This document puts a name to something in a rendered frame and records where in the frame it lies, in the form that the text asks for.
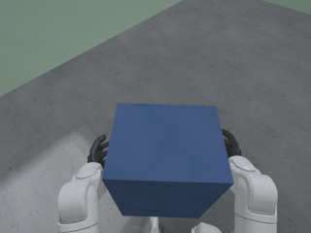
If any robot thigh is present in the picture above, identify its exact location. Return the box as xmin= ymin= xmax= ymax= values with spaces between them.
xmin=190 ymin=223 xmax=222 ymax=233
xmin=119 ymin=216 xmax=158 ymax=233

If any robot right forearm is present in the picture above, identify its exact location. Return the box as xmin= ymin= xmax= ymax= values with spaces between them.
xmin=228 ymin=155 xmax=278 ymax=233

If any left robot hand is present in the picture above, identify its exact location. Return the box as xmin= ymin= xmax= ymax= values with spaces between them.
xmin=87 ymin=134 xmax=110 ymax=169

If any right robot hand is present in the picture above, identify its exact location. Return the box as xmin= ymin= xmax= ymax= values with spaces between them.
xmin=222 ymin=129 xmax=242 ymax=158

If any robot right thigh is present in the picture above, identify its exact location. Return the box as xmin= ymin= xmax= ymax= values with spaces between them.
xmin=190 ymin=223 xmax=222 ymax=233

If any carton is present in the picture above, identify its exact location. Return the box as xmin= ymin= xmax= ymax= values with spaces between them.
xmin=101 ymin=103 xmax=234 ymax=218

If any robot left forearm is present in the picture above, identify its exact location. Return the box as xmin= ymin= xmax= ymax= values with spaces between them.
xmin=56 ymin=162 xmax=107 ymax=233

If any robot left thigh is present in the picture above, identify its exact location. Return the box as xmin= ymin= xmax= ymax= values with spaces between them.
xmin=119 ymin=216 xmax=158 ymax=233

